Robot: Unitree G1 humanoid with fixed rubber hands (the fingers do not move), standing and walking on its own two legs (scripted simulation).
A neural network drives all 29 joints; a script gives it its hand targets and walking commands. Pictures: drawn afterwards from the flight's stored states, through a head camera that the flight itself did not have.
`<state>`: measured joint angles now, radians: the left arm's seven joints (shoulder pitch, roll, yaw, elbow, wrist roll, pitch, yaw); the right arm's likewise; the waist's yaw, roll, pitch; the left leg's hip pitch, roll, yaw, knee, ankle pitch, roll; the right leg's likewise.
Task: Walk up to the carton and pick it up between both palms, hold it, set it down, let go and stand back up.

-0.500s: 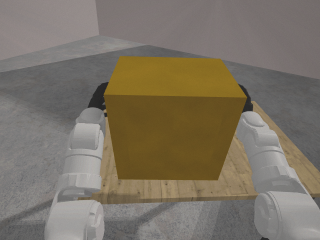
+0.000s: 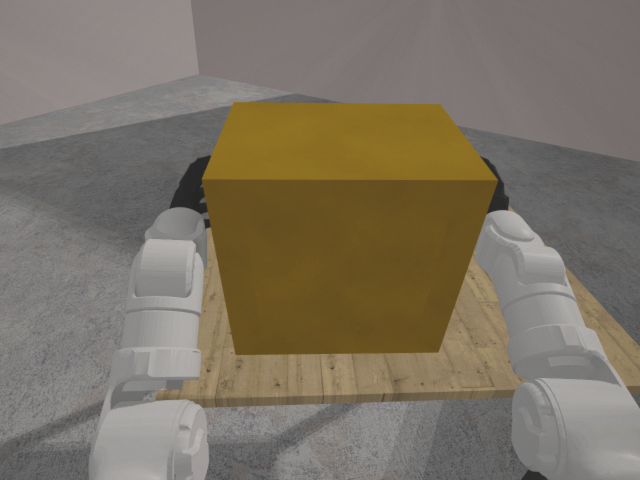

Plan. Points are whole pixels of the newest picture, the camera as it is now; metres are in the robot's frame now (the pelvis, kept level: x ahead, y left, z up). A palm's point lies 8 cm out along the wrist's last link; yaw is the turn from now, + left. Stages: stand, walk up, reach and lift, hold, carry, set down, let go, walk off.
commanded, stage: hold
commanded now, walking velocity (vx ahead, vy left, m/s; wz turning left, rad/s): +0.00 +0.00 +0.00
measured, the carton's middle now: (337, 229) +0.40 -0.01 +0.19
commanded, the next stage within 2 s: none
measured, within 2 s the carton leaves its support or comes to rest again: neither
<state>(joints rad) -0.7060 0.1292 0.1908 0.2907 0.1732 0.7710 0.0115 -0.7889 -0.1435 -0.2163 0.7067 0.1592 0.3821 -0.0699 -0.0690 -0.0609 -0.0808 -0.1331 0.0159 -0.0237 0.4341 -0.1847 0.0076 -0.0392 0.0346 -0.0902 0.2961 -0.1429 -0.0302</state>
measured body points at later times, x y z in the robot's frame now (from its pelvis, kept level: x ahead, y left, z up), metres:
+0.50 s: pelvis -0.01 +0.00 +0.00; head -0.09 +0.04 +0.44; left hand +0.37 +0.18 +0.22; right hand +0.37 -0.19 +0.24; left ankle +0.04 +0.11 -0.74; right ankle +0.02 -0.11 -0.74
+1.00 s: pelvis +0.00 +0.00 +0.00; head -0.08 +0.04 +0.44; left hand +0.37 +0.18 +0.22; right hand +0.37 -0.19 +0.24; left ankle +0.04 +0.11 -0.74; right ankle +0.02 -0.11 -0.74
